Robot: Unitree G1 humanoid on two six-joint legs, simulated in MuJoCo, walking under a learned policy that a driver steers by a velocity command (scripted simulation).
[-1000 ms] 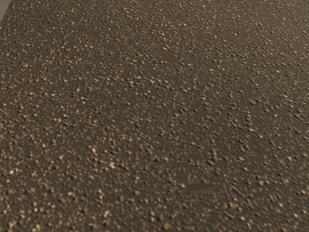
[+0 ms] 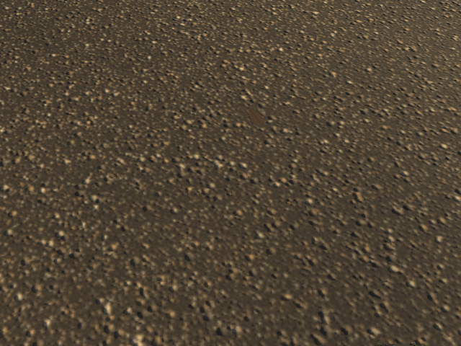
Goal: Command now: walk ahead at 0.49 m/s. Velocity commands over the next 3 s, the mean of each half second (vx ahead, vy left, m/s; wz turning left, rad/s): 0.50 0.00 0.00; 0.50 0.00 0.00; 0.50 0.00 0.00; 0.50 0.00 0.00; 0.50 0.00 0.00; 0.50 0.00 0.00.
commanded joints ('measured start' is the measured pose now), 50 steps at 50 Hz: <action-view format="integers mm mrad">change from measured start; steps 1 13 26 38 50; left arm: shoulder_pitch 91 -359 -411 -163 27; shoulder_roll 27 91 126 119 132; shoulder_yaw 9 33 46 54 44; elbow -82 -196 -215 -49 21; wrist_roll -14 19 10 -4 12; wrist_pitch -4 43 11 -30 -18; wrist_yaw -11 -48 -30 -23 -5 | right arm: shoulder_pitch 474 424 510 333 -78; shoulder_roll -266 -111 -150 -50 -66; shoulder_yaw -82 -34 -30 -36 -22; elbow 94 177 236 128 -14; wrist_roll -34 21 -1 -14 4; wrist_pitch -1 -53 -38 12 4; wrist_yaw -19 -3 -33 16 15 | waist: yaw -123 -43 -4 -85 10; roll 185 17 68 -66 -82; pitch -330 45 -61 -22 49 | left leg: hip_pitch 800 274 572 -126 -199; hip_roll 480 216 265 159 123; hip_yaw -769 -228 -157 -121 -48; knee -110 -437 -67 565 92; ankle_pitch -94 163 798 -101 59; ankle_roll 252 59 11 -101 -87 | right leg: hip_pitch -667 -782 -481 -283 -47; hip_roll -10 -222 -63 -304 -325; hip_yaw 13 -22 -98 135 63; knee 948 475 34 -324 -297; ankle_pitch -89 398 295 545 726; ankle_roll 14 61 -33 -120 -106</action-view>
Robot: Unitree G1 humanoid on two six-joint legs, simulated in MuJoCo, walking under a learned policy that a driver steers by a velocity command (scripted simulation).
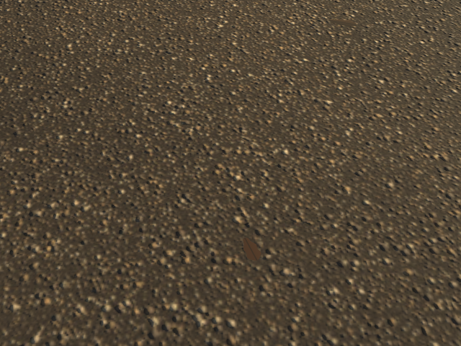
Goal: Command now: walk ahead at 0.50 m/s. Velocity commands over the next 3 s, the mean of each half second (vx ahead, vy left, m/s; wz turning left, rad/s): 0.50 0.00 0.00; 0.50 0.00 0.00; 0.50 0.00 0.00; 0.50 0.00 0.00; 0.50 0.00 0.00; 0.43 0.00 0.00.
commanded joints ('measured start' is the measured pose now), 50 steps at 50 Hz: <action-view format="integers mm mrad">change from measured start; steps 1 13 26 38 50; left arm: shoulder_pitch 67 -79 -520 -207 -47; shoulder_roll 147 72 73 174 124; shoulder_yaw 27 34 19 71 36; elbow -5 -77 -227 -136 -48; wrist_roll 9 20 2 -10 -7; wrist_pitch -2 39 56 27 -10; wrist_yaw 14 -19 -31 -13 -2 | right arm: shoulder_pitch -100 264 520 382 72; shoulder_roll -71 -59 -95 -101 -47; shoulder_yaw -14 -34 -25 -40 -31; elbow -85 80 163 96 -14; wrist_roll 1 10 6 11 -4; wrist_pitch -21 -66 -70 -60 -4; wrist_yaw -3 -26 -40 -33 -1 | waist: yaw -20 -34 -120 -11 -52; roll -98 18 35 -68 -82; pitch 75 -20 64 -99 52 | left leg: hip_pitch -33 442 624 -44 -52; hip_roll -24 150 113 -46 36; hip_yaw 15 -257 -109 -109 -20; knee -61 -496 -523 664 157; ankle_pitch -59 -14 235 -338 -16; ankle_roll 31 162 138 53 -33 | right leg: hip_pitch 31 -581 -742 -21 -187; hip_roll -320 -175 -158 -439 -262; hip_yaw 133 104 3 513 147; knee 19 971 499 60 -72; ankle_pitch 576 -4 264 -10 348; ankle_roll -119 6 44 -225 -123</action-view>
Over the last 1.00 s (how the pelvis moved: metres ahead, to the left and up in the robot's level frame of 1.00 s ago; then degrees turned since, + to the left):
0.54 -0.04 0.02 1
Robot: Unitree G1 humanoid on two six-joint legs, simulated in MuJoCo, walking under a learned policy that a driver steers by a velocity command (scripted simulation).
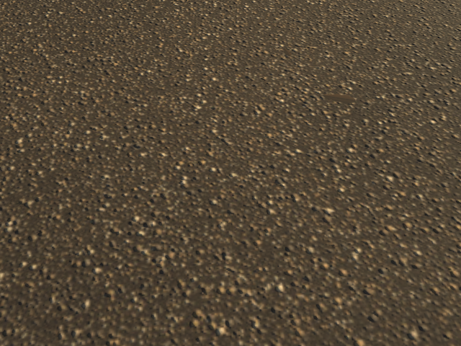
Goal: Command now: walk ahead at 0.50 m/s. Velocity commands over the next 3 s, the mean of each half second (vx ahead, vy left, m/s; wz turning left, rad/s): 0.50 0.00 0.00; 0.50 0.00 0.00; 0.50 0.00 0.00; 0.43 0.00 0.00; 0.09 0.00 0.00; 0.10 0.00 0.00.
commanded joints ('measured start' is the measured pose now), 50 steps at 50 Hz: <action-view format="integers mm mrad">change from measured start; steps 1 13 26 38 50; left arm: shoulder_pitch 34 61 -246 -448 -113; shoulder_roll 113 91 74 85 103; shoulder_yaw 13 2 21 11 24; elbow -38 -49 -155 -247 -84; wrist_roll -1 -15 21 8 -1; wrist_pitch -15 -2 59 30 -13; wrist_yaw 3 13 -27 -20 2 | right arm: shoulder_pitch -87 335 260 362 232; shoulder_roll -24 -197 -83 -106 -24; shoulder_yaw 5 -56 -8 -8 -10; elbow -70 20 70 120 34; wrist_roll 8 -32 22 3 -9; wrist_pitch -5 -57 -73 -63 -12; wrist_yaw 4 -35 -27 -49 -2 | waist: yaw -2 -182 -20 -42 -66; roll -90 52 17 40 -87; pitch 67 -248 55 63 9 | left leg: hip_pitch -19 821 510 758 105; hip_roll -16 121 74 115 -16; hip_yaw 41 -217 -109 -27 -20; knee -137 -469 -806 -640 208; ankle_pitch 94 -104 144 605 -125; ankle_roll -12 202 173 151 27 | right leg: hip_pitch -43 -229 -626 -505 -146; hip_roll -260 -182 -209 -109 -297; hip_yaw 157 11 77 2 245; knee -122 747 724 327 -90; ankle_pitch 289 361 83 39 148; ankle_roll -98 -7 78 0 -111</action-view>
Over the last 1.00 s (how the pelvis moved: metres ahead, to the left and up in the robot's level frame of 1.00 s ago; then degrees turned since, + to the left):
0.53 -0.01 0.01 0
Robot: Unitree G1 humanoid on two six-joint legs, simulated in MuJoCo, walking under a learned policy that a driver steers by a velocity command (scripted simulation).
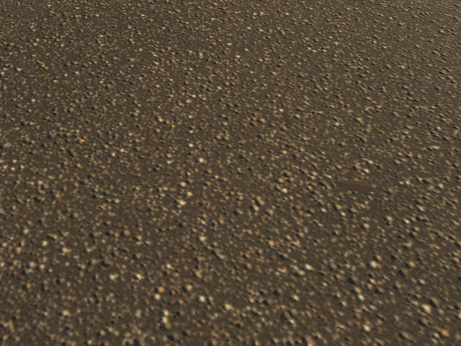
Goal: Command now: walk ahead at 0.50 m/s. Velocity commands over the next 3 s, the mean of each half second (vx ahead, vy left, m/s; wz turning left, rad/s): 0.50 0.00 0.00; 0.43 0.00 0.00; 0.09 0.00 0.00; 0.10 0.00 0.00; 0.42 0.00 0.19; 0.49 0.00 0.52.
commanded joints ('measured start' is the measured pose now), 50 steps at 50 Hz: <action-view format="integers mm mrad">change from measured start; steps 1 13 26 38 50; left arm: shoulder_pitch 67 264 136 -261 18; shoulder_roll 89 100 38 33 122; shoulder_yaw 9 -2 2 -14 11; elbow -12 48 -18 -160 -70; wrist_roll -4 7 24 8 -19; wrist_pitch -28 -21 20 38 1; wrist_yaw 4 17 -13 -27 3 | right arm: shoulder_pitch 66 -332 -23 210 201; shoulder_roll -26 -36 -46 -91 -52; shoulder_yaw -7 11 -6 -2 1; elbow -28 -172 -35 39 41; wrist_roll -9 9 20 20 31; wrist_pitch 21 13 -29 -44 -1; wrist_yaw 12 15 -10 -17 -41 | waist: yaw -32 64 37 -38 32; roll -78 -94 36 33 -101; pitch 4 63 -14 51 -229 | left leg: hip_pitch -96 -197 276 444 -18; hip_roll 50 10 165 122 -73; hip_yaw -5 72 -190 -38 -63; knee -35 -505 -967 -1004 136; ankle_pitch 77 251 157 441 -233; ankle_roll -25 -24 121 122 -30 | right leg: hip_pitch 25 293 -293 -440 278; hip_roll -265 -274 -157 -148 -430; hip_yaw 241 151 142 41 376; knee -253 -220 765 307 23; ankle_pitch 136 400 -110 170 861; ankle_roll -112 -100 28 80 -207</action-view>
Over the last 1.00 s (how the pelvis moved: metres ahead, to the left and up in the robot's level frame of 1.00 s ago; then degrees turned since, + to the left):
0.54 0.01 0.00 0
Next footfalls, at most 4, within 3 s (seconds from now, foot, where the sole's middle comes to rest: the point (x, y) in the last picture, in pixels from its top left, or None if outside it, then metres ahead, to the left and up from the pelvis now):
0.38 left None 0.37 0.12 -0.78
0.92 right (266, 287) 0.67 -0.06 -0.78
1.34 left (200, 296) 0.64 0.14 -0.78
2.54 left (223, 191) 1.04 0.08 -0.78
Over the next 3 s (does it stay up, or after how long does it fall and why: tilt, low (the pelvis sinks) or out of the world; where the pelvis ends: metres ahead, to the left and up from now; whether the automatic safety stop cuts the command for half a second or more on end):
stays up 1.15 0.06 0.00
